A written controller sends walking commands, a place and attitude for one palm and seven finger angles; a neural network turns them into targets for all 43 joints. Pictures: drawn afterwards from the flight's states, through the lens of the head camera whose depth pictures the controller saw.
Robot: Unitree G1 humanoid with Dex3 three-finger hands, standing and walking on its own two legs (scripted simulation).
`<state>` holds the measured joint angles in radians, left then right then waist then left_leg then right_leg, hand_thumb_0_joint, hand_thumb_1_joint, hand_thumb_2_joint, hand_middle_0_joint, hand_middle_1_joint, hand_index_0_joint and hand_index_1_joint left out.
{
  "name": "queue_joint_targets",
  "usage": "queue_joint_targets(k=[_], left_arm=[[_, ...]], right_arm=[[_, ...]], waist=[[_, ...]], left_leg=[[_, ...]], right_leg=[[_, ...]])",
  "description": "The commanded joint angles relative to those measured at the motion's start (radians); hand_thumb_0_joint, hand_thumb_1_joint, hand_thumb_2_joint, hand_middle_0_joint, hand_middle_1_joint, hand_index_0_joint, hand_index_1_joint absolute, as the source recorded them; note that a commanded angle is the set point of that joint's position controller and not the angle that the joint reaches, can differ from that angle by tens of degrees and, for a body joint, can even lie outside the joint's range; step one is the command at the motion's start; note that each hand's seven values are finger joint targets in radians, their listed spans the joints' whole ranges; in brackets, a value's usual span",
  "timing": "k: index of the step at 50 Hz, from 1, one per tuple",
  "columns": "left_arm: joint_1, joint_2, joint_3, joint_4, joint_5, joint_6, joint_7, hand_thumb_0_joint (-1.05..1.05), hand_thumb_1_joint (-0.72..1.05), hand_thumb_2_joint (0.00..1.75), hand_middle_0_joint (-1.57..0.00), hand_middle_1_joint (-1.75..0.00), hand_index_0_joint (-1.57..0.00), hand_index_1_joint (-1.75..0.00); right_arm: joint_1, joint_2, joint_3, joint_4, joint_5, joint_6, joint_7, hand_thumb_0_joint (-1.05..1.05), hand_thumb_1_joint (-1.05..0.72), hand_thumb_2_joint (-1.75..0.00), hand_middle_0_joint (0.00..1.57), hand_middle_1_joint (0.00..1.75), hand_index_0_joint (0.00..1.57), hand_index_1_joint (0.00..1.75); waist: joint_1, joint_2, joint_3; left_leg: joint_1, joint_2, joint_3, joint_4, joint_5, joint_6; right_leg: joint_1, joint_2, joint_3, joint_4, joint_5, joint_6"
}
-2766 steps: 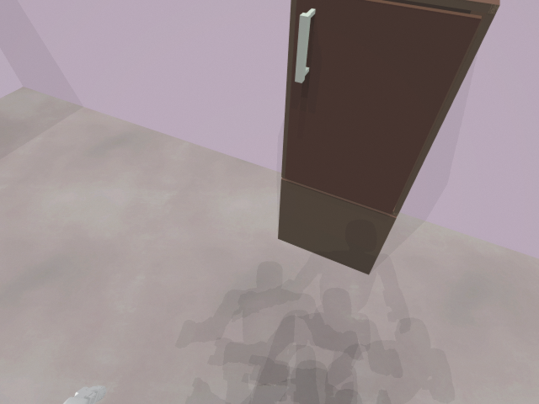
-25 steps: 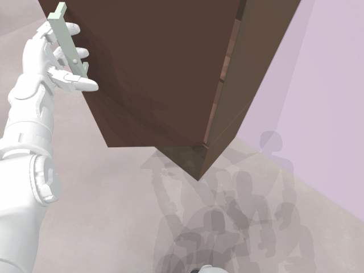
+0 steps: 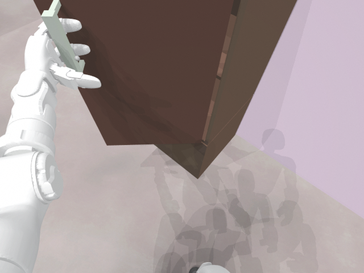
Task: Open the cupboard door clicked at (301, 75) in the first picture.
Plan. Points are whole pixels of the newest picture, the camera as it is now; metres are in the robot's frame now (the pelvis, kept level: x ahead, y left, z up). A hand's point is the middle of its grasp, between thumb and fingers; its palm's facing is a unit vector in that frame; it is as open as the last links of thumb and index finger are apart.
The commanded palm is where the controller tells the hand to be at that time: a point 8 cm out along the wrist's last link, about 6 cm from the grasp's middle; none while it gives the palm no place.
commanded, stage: slide the fingers in behind the handle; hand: left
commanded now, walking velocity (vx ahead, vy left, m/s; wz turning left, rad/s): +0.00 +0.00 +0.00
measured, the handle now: (68, 44) +0.57 +0.19 +0.16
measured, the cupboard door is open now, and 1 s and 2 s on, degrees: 43 42 57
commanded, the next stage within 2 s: close the thumb around the handle in 0.02 s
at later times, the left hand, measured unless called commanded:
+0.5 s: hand (69, 61) +0.52 +0.18 +0.16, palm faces -0.03 -1.00 +0.01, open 9.9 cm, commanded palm +0.50 +0.23 +0.15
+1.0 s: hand (74, 59) +0.52 +0.17 +0.16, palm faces -0.04 -1.00 +0.01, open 5.5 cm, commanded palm +0.49 +0.22 +0.15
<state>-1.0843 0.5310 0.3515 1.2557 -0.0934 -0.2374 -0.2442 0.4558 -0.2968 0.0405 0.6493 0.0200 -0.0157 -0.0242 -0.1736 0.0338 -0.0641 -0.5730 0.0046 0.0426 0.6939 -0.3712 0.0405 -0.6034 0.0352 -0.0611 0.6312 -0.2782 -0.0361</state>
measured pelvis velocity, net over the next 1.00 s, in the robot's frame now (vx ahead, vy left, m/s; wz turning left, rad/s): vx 0.00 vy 0.01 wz -0.01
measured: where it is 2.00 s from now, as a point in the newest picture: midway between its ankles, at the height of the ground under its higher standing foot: outside the picture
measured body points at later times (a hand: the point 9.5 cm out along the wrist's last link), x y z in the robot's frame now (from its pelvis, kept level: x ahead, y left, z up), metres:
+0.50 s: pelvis +0.00 +0.00 +0.00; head +0.09 +0.00 +0.44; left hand +0.51 +0.23 +0.16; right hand +0.00 -0.27 -0.11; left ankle -0.03 +0.09 -0.72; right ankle +0.01 -0.10 -0.72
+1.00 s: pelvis +0.00 +0.01 +0.00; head +0.08 +0.02 +0.44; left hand +0.52 +0.22 +0.16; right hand -0.02 -0.25 -0.11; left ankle -0.03 +0.09 -0.72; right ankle +0.01 -0.10 -0.72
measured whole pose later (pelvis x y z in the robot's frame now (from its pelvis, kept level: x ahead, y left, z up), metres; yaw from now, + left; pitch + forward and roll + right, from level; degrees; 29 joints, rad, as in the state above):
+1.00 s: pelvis +0.00 +0.01 +0.00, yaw +0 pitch +14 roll -2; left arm -1.08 0.53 0.37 1.26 -0.09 -0.23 -0.25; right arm 0.46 -0.29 0.05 0.64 0.02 -0.01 -0.03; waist -0.18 0.04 -0.07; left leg -0.58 0.00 0.05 0.71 -0.38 0.05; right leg -0.61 0.03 -0.05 0.63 -0.28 -0.02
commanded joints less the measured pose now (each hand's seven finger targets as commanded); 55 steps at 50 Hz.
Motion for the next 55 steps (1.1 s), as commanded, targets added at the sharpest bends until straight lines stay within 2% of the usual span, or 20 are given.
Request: queue_joint_targets(k=[1, 3, 4, 6, 9, 11, 16, 22, 25, 31, 34, 35, 37, 40, 43, 45, 47, 49, 51, 55], left_arm=[[-0.487, 0.223, 0.014, -0.247, -0.022, -0.058, -0.009, 0.0, -0.5, 0.3, -0.3, -1.2, -0.3, -1.2], [-0.476, 0.231, 0.022, -0.247, -0.02, -0.052, -0.008, 0.0, -0.5, 0.3, -0.3, -1.2, -0.3, -1.2], [-0.475, 0.205, 0.003, -0.256, -0.026, -0.055, -0.008, 0.0, -0.5, 0.3, -0.3, -1.2, -0.3, -1.2], [-0.482, 0.235, 0.024, -0.25, -0.022, -0.053, -0.003, 0.0, -0.5, 0.3, -0.3, -1.2, -0.3, -1.2], [-0.486, 0.209, 0.005, -0.271, -0.029, -0.058, -0.007, 0.0, -0.33, 0.37, -0.31, -1.22, -0.31, -1.22], [-0.457, 0.275, 0.053, -0.243, -0.025, -0.055, -0.008, 0.0, -0.22, 0.42, -0.32, -1.23, -0.32, -1.23], [-0.46, 0.291, 0.05, -0.219, -0.022, -0.05, -0.022, 0.0, 0.06, 0.54, -0.34, -1.26, -0.34, -1.26], [-0.507, 0.242, 0.01, -0.252, -0.034, -0.063, -0.044, 0.0, 0.4, 0.68, -0.36, -1.3, -0.36, -1.3], [-0.475, 0.282, 0.048, -0.21, -0.041, -0.053, -0.044, 0.0, 0.56, 0.76, -0.38, -1.31, -0.38, -1.31], [-0.482, 0.239, 0.014, -0.249, -0.036, -0.059, -0.04, 0.0, 0.9, 0.9, -0.4, -1.35, -0.4, -1.35], [-0.479, 0.222, 0.013, -0.244, -0.047, -0.057, -0.034, 0.0, 0.9, 0.9, -0.4, -1.35, -0.4, -1.35], [-0.458, 0.274, 0.057, -0.238, -0.041, -0.054, -0.031, 0.0, 0.9, 0.9, -0.4, -1.35, -0.4, -1.35], [-0.491, 0.254, 0.027, -0.217, -0.029, -0.046, -0.026, 0.0, 0.9, 0.9, -0.4, -1.35, -0.4, -1.35], [-0.473, 0.337, 0.088, -0.204, -0.011, -0.05, -0.002, 0.0, 0.9, 0.9, -0.4, -1.35, -0.4, -1.35], [-0.465, 0.291, 0.055, -0.202, -0.001, -0.056, -0.001, 0.0, 0.9, 0.9, -0.4, -1.35, -0.4, -1.35], [-0.445, 0.31, 0.077, -0.208, -0.007, -0.062, -0.005, 0.0, 0.9, 0.9, -0.4, -1.35, -0.4, -1.35], [-0.526, 0.215, 0.002, -0.238, -0.015, -0.061, -0.007, 0.0, 0.9, 0.9, -0.4, -1.35, -0.4, -1.35], [-0.484, 0.23, 0.03, -0.227, -0.022, -0.066, 0.001, 0.0, 0.9, 0.9, -0.4, -1.35, -0.4, -1.35], [-0.439, 0.224, 0.032, -0.246, -0.022, -0.066, -0.001, 0.0, 0.9, 0.9, -0.4, -1.35, -0.4, -1.35], [-0.331, 0.211, 0.045, -0.321, -0.04, -0.068, -0.01, 0.0, 0.9, 0.9, -0.4, -1.35, -0.4, -1.35]], right_arm=[[0.144, -0.168, -0.064, -0.045, -0.001, -0.017, -0.014, 0.0, -0.9, -0.9, 0.2, 0.3, 0.2, 0.3], [0.145, -0.169, -0.067, -0.046, -0.001, -0.016, -0.014, 0.0, -0.9, -0.9, 0.2, 0.3, 0.2, 0.3], [0.143, -0.166, -0.065, -0.051, -0.001, -0.016, -0.016, 0.0, -0.9, -0.9, 0.2, 0.3, 0.2, 0.3], [0.142, -0.169, -0.066, -0.042, -0.001, -0.014, -0.016, 0.0, -0.9, -0.9, 0.2, 0.3, 0.2, 0.3], [0.138, -0.164, -0.065, -0.051, -0.001, -0.018, -0.017, 0.0, -0.9, -0.9, 0.2, 0.3, 0.2, 0.3], [0.136, -0.17, -0.063, -0.046, 0.001, -0.016, -0.019, 0.0, -0.9, -0.9, 0.2, 0.3, 0.2, 0.3], [0.129, -0.172, -0.061, -0.052, 0.004, -0.015, -0.024, 0.0, -0.9, -0.9, 0.2, 0.3, 0.2, 0.3], [0.129, -0.168, -0.061, -0.045, 0.003, -0.023, -0.027, 0.0, -0.9, -0.9, 0.2, 0.3, 0.2, 0.3], [0.136, -0.175, -0.061, -0.039, 0.002, -0.021, -0.029, 0.0, -0.9, -0.9, 0.2, 0.3, 0.2, 0.3], [0.131, -0.171, -0.062, -0.044, 0.0, -0.018, -0.023, 0.0, -0.9, -0.9, 0.2, 0.3, 0.2, 0.3], [0.139, -0.172, -0.063, -0.043, -0.001, -0.02, -0.022, 0.0, -0.9, -0.9, 0.2, 0.3, 0.2, 0.3], [0.137, -0.177, -0.065, -0.042, -0.002, -0.017, -0.023, 0.0, -0.9, -0.9, 0.2, 0.3, 0.2, 0.3], [0.132, -0.172, -0.062, -0.041, -0.001, -0.016, -0.024, 0.0, -0.9, -0.9, 0.2, 0.3, 0.2, 0.3], [0.14, -0.178, -0.058, -0.049, -0.005, -0.016, -0.025, 0.0, -0.9, -0.9, 0.2, 0.3, 0.2, 0.3], [0.142, -0.172, -0.06, -0.058, -0.006, -0.017, -0.019, 0.0, -0.9, -0.9, 0.2, 0.3, 0.2, 0.3], [0.146, -0.174, -0.061, -0.062, -0.006, -0.015, -0.019, 0.0, -0.9, -0.9, 0.2, 0.3, 0.2, 0.3], [0.142, -0.168, -0.062, -0.055, -0.007, -0.017, -0.015, 0.0, -0.9, -0.9, 0.2, 0.3, 0.2, 0.3], [0.157, -0.172, -0.067, -0.053, -0.009, -0.02, -0.015, 0.0, -0.9, -0.9, 0.2, 0.3, 0.2, 0.3], [0.15, -0.171, -0.067, -0.053, -0.01, -0.021, -0.01, 0.0, -0.9, -0.9, 0.2, 0.3, 0.2, 0.3], [0.129, -0.165, -0.073, -0.072, -0.005, -0.017, -0.005, 0.0, -0.9, -0.9, 0.2, 0.3, 0.2, 0.3]], waist=[[-0.003, 0.063, -0.438], [-0.004, 0.025, -0.425], [-0.004, 0.059, -0.423], [-0.002, 0.054, -0.412], [-0.003, 0.056, -0.43], [0.007, 0.032, -0.422], [-0.003, 0.017, -0.395], [-0.014, 0.084, -0.444], [-0.011, 0.025, -0.42], [-0.007, 0.09, -0.431], [-0.008, 0.058, -0.416], [0.007, 0.063, -0.431], [-0.015, 0.037, -0.378], [0.002, 0.04, -0.391], [0.005, 0.064, -0.409], [0.013, 0.06, -0.433], [-0.021, 0.077, -0.415], [-0.006, 0.048, -0.43], [0.012, 0.079, -0.444], [0.049, 0.063, -0.469]], left_leg=[[0.252, 0.005, -0.076, -0.048, 0.426, -0.006], [0.232, 0.005, -0.073, -0.053, 0.408, -0.001], [0.249, 0.004, -0.073, -0.049, 0.429, -0.001], [0.242, 0.005, -0.075, -0.053, 0.41, -0.003], [0.243, 0.0, -0.068, -0.052, 0.416, 0.002], [0.215, 0.0, -0.064, -0.054, 0.404, 0.002], [0.171, -0.004, -0.056, -0.058, 0.343, 0.007], [0.25, 0.001, -0.072, -0.049, 0.395, -0.002], [0.213, 0.002, -0.07, -0.049, 0.389, 0.003], [0.269, 0.008, -0.086, -0.047, 0.434, -0.01], [0.262, 0.008, -0.088, -0.049, 0.439, -0.006], [0.258, 0.009, -0.083, -0.046, 0.438, -0.008], [0.217, 0.008, -0.084, -0.055, 0.373, -0.006], [0.19, 0.005, -0.083, -0.057, 0.369, -0.005], [0.213, 0.007, -0.085, -0.053, 0.383, -0.011], [0.233, 0.01, -0.088, -0.047, 0.431, -0.015], [0.258, 0.014, -0.09, -0.046, 0.418, -0.016], [0.27, 0.017, -0.1, -0.042, 0.441, -0.015], [0.287, 0.019, -0.098, -0.045, 0.471, -0.024], [0.299, 0.021, -0.089, -0.047, 0.531, -0.024]], right_leg=[[0.217, -0.001, 0.046, -0.036, 0.386, 0.014], [0.231, 0.0, 0.047, -0.043, 0.387, 0.016], [0.222, -0.001, 0.044, -0.04, 0.389, 0.012], [0.217, -0.001, 0.049, -0.045, 0.378, 0.014], [0.244, -0.002, 0.05, -0.043, 0.397, 0.013], [0.266, -0.003, 0.057, -0.045, 0.41, 0.014], [0.273, -0.007, 0.065, -0.052, 0.386, 0.019], [0.229, -0.005, 0.057, -0.046, 0.384, 0.015], [0.241, -0.004, 0.055, -0.048, 0.391, 0.018], [0.192, -0.001, 0.044, -0.041, 0.369, 0.012], [0.199, 0.001, 0.037, -0.041, 0.364, 0.01], [0.205, 0.0, 0.044, -0.041, 0.372, 0.011], [0.187, -0.001, 0.042, -0.047, 0.33, 0.015], [0.211, -0.004, 0.046, -0.038, 0.331, 0.013], [0.196, -0.002, 0.043, -0.031, 0.327, 0.011], [0.203, 0.0, 0.04, -0.025, 0.352, 0.01], [0.16, 0.002, 0.039, -0.034, 0.334, 0.015], [0.164, 0.005, 0.032, -0.028, 0.327, 0.009], [0.164, 0.004, 0.033, -0.026, 0.336, 0.009], [0.216, 0.006, 0.031, -0.022, 0.381, 0.008]])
